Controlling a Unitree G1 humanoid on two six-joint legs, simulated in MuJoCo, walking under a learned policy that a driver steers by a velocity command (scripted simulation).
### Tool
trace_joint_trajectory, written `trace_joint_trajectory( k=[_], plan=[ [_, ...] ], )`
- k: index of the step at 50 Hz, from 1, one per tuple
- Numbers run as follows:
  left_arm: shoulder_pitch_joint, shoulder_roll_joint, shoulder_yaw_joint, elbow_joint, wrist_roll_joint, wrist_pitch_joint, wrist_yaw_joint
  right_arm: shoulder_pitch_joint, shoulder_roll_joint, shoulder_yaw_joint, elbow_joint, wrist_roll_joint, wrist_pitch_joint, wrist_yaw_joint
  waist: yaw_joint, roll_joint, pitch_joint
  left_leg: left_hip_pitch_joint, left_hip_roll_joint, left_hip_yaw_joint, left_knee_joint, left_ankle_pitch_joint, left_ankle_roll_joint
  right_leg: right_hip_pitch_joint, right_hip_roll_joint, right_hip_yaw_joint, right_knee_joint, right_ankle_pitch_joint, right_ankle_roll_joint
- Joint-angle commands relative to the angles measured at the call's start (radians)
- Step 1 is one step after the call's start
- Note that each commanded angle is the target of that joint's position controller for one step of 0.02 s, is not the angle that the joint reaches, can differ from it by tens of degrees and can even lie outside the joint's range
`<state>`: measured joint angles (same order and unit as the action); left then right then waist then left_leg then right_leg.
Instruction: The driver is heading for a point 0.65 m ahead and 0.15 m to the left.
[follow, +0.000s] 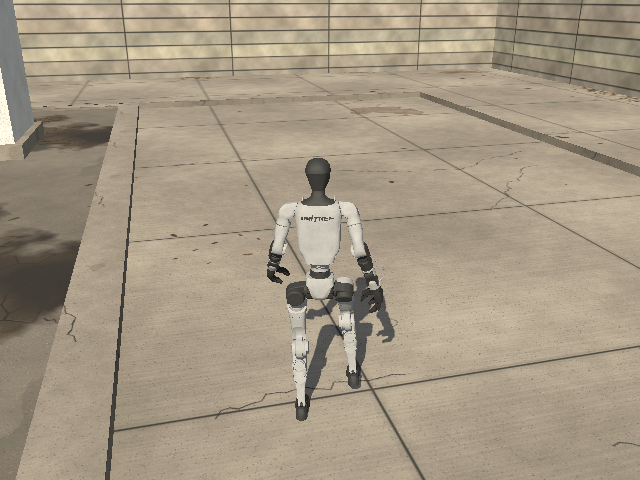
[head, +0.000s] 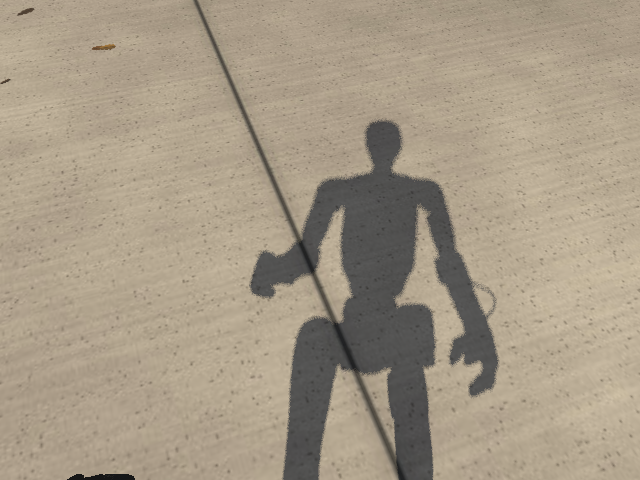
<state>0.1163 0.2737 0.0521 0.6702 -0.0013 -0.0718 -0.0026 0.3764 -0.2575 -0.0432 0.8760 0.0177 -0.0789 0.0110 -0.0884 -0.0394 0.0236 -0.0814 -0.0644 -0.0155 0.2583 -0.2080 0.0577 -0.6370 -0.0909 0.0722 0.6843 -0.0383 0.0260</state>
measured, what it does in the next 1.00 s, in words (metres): walks ahead, turning left: right foot, then left foot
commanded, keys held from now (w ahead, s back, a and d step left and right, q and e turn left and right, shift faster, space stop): w+q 0.80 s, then no key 0.20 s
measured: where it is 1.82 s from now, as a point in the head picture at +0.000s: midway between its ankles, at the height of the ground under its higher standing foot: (203, 417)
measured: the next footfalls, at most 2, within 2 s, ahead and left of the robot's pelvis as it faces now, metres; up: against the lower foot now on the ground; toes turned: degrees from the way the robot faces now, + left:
right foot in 0.16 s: +0.27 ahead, -0.15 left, +0.00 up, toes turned +7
left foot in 0.66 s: +0.46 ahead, +0.19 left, +0.00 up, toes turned +25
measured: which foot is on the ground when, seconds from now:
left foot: down 0.00-0.16, up 0.18-0.64, down 0.66-1.00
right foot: up 0.00-0.14, down 0.16-0.66, up 0.68-1.00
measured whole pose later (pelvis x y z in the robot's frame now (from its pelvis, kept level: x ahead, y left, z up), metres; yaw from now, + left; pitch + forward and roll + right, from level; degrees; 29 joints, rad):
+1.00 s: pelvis +0.49 +0.13 +0.00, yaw +32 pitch +2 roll +0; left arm 0.06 0.29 0.05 0.73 0.01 -0.09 -0.01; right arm 0.29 -0.28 -0.06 0.73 0.01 -0.03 -0.01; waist -0.06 -0.04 0.05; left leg -0.14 -0.11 -0.08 0.35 -0.23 0.08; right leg -0.64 -0.07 0.06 0.65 0.05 0.05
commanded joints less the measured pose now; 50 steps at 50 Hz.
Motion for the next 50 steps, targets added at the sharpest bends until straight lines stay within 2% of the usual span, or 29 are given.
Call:
trace_joint_trajectory(
  k=[1, 5, 6, 7, 8, 9, 10, 11, 13, 14, 16, 20, 23, 28, 30, 31, 32, 33, 34, 35, 36, 37, 38, 39, 40, 42, 44, 46, 50],
  plan=[
    [-0.117, 0.041, 0.006, -0.09, -0.009, -0.027, -0.013, 0.012, -0.183, -0.042, -0.046, 0.01, -0.001, -0.012, 0.002, 0.108, 0.014, -0.056, 0.23, -0.171, -0.065, 0.245, 0.146, 0.089, 0.055, -0.036, -0.12, 0.105, 0.014],
    [-0.133, 0.086, 0.022, -0.102, -0.015, -0.046, -0.026, 0.03, -0.199, -0.051, -0.036, 0.012, 0.021, -0.024, 0.033, 0.138, 0.009, 0.014, 0.273, -0.257, 0.03, 0.234, 0.117, 0.171, 0.072, -0.015, -0.217, 0.015, -0.017],
    [-0.078, 0.103, 0.031, -0.087, -0.014, -0.05, -0.023, 0.015, -0.203, -0.053, -0.038, 0.011, 0.024, -0.026, 0.071, 0.144, -0.013, 0.003, 0.264, -0.254, 0.082, 0.286, 0.103, 0.262, 0.078, -0.027, -0.248, 0.001, -0.037],
    [0.031, 0.139, 0.05, -0.057, -0.008, -0.052, -0.015, 0.007, -0.185, -0.047, -0.045, 0.007, 0.025, -0.025, 0.126, 0.132, -0.083, -0.036, 0.214, -0.225, 0.202, 0.36, 0.076, 0.439, 0.074, -0.035, -0.266, -0.001, -0.067],
    [0.196, 0.197, 0.068, -0.038, 0.012, -0.053, -0.004, -0.022, -0.134, -0.028, -0.076, -0.009, 0.02, -0.022, 0.206, 0.073, -0.226, -0.183, 0.153, -0.185, 0.457, 0.241, 0.039, 0.711, -0.069, 0.088, -0.213, -0.001, -0.132],
    [0.293, 0.279, 0.088, -0.015, 0.021, -0.037, -0.001, 0.097, -0.036, 0.002, -0.106, -0.002, 0.004, -0.021, 0.178, -0.196, -0.387, -0.532, 0.016, -0.063, 0.805, -0.217, -0.026, 1.063, -0.318, 0.469, -0.251, -0.116, -0.273],
    [0.302, 0.202, 0.071, -0.008, 0.011, -0.029, -0.003, 0.093, -0.104, -0.011, -0.101, 0.019, -0.003, -0.02, 0.187, -0.227, -0.391, -0.665, 0.054, -0.12, 0.968, -0.383, -0.034, 1.04, -0.348, 0.64, -0.336, -0.292, -0.303],
    [0.247, 0.14, 0.052, -0.011, 0.004, -0.027, -0.001, 0.013, -0.174, -0.033, -0.113, 0.03, -0.001, -0.02, 0.192, -0.137, -0.236, -0.719, 0.098, -0.124, 1.018, -0.304, -0.034, 0.917, -0.306, 0.501, -0.362, -0.324, -0.263],
    [0.143, 0.085, 0.033, -0.003, 0.006, -0.024, -0.003, -0.069, -0.158, -0.038, -0.131, 0.012, 0.01, -0.019, 0.146, -0.059, -0.085, -0.675, 0.158, -0.09, 0.968, -0.174, -0.045, 0.681, -0.224, 0.287, -0.425, -0.189, -0.226],
    [0.108, 0.068, 0.027, 0.003, 0.012, -0.028, -0.004, -0.068, -0.142, -0.041, -0.134, 0.01, 0.022, -0.017, 0.116, -0.074, -0.047, -0.631, 0.183, -0.094, 0.935, -0.139, -0.047, 0.597, -0.197, 0.212, -0.461, -0.138, -0.215],
    [0.076, 0.076, 0.035, 0.018, 0.01, -0.039, -0.006, -0.065, -0.095, -0.034, -0.144, 0.013, 0.044, -0.011, 0.087, -0.074, -0.014, -0.584, 0.2, -0.081, 0.896, -0.105, -0.058, 0.505, -0.187, 0.118, -0.52, -0.061, -0.22],
    [0.079, 0.124, 0.054, 0.052, 0.01, -0.048, 0.001, -0.134, -0.077, -0.029, -0.185, 0.002, 0.056, -0.001, 0.083, -0.026, 0.008, -0.609, 0.209, -0.076, 0.732, 0.057, -0.076, 0.503, -0.185, -0.035, -0.559, 0.058, -0.23],
    [0.092, 0.153, 0.062, 0.069, 0.005, -0.039, 0.008, -0.224, -0.066, -0.02, -0.21, 0.004, 0.047, 0.021, 0.114, -0.012, 0.023, -0.56, 0.192, -0.031, 0.549, 0.208, -0.062, 0.515, -0.16, -0.145, -0.56, 0.083, -0.2],
    [0.155, 0.2, 0.08, 0.11, -0.022, -0.014, 0.01, -0.352, -0.09, -0.025, -0.273, 0.003, 0.052, 0.043, 0.145, -0.008, 0.059, -0.559, 0.164, 0.027, 0.404, 0.147, -0.012, 0.651, -0.203, -0.212, -0.508, 0.115, -0.161],
    [0.153, 0.23, 0.088, 0.115, -0.031, 0.0, 0.012, -0.33, -0.117, -0.039, -0.286, -0.002, 0.057, 0.046, 0.115, -0.03, 0.027, -0.481, 0.113, 0.079, 0.386, 0.041, 0.026, 0.697, -0.207, -0.244, -0.394, 0.373, -0.139],
    [0.144, 0.241, 0.09, 0.115, -0.037, 0.009, 0.014, -0.253, -0.143, -0.055, -0.272, -0.002, 0.06, 0.044, 0.065, -0.036, -0.026, -0.366, 0.068, 0.115, 0.369, 0.011, 0.05, 0.693, -0.193, -0.271, -0.263, 0.534, -0.123],
    [0.139, 0.226, 0.083, 0.111, -0.038, 0.016, 0.016, -0.095, -0.191, -0.086, -0.229, 0.003, 0.064, 0.036, -0.02, -0.014, -0.107, -0.143, 0.013, 0.134, 0.319, 0.054, 0.085, 0.623, -0.154, -0.307, -0.053, 0.59, -0.092],
    [0.164, 0.179, 0.062, 0.095, -0.009, 0.013, 0.02, 0.078, -0.283, -0.124, -0.187, 0.01, 0.073, 0.016, -0.083, 0.097, -0.203, 0.164, 0.106, -0.054, 0.298, 0.071, 0.144, 0.381, -0.109, -0.318, 0.266, 0.308, -0.038],
    [0.25, 0.038, 0.015, 0.031, 0.027, -0.013, 0.009, 0.029, -0.397, -0.133, -0.203, 0.016, 0.063, 0.013, 0.051, 0.359, -0.295, 0.444, 0.35, -0.643, 0.166, -0.15, 0.337, -0.054, 0.096, -0.203, 0.605, -0.549, 0.022],
    [0.137, 0.125, 0.026, 0.029, -0.012, -0.046, -0.002, 0.05, -0.303, -0.105, -0.238, 0.01, 0.045, 0.02, -0.034, 0.209, -0.378, 0.465, 0.394, -0.803, 0.028, -0.272, 0.341, -0.151, 0.092, 0.008, 0.692, -0.564, 0.001],
    [0.052, 0.171, 0.037, 0.003, -0.046, -0.062, -0.007, 0.019, -0.248, -0.088, -0.226, 0.0, 0.029, 0.024, -0.038, 0.158, -0.235, 0.373, 0.374, -0.67, 0.014, -0.199, 0.293, -0.225, 0.053, 0.002, 0.676, -0.464, -0.024],
    [0.046, 0.155, 0.032, 0.006, -0.031, -0.071, 0.0, -0.034, -0.223, -0.079, -0.23, 0.001, 0.021, 0.022, 0.003, 0.092, -0.165, 0.239, 0.334, -0.56, 0.024, -0.103, 0.261, -0.186, 0.011, 0.004, 0.596, -0.378, -0.036],
    [0.052, 0.158, 0.036, 0.019, -0.003, -0.071, 0.008, -0.103, -0.189, -0.068, -0.241, -0.001, 0.022, 0.019, 0.046, 0.071, -0.112, 0.105, 0.295, -0.462, 0.022, 0.014, 0.237, -0.113, -0.019, 0.007, 0.509, -0.324, -0.03],
    [0.074, 0.164, 0.042, 0.024, 0.005, -0.062, 0.007, -0.143, -0.169, -0.059, -0.259, -0.015, 0.022, 0.013, 0.082, 0.096, -0.098, 0.014, 0.27, -0.41, 0.004, 0.1, 0.23, -0.037, -0.037, 0.016, 0.465, -0.286, -0.026],
    [0.082, 0.159, 0.043, 0.025, 0.009, -0.05, 0.006, -0.159, -0.164, -0.058, -0.268, -0.019, 0.021, 0.01, 0.096, 0.101, -0.092, -0.035, 0.256, -0.387, -0.016, 0.149, 0.234, 0.0, -0.036, 0.013, 0.43, -0.269, -0.016],
    [0.091, 0.133, 0.038, 0.032, 0.017, -0.03, 0.007, -0.166, -0.175, -0.059, -0.263, -0.022, 0.016, -0.002, 0.112, 0.086, -0.07, -0.106, 0.244, -0.287, -0.015, 0.444, 0.238, 0.033, -0.021, -0.02, 0.36, -0.23, 0.017],
    [0.053, 0.101, 0.026, 0.023, 0.023, -0.021, 0.009, -0.15, -0.188, -0.063, -0.243, -0.02, 0.019, -0.017, 0.107, 0.08, -0.055, -0.149, 0.205, -0.184, 0.007, 0.629, 0.209, 0.057, 0.001, -0.044, 0.233, -0.13, 0.04],
    [-0.003, 0.071, 0.012, 0.016, 0.02, -0.022, 0.002, -0.13, -0.183, -0.061, -0.224, -0.012, 0.029, -0.027, 0.079, 0.102, -0.062, -0.17, 0.155, -0.112, 0.029, 0.634, 0.161, 0.122, 0.032, -0.061, 0.069, 0.029, 0.038],
    [-0.084, 0.083, 0.01, 0.0, 0.009, -0.029, -0.021, -0.071, -0.173, -0.054, -0.182, -0.012, 0.043, -0.035, 0.031, 0.124, -0.072, -0.102, 0.184, -0.154, 0.062, 0.511, 0.131, 0.178, 0.07, -0.047, -0.103, 0.185, 0.013]
  ],
)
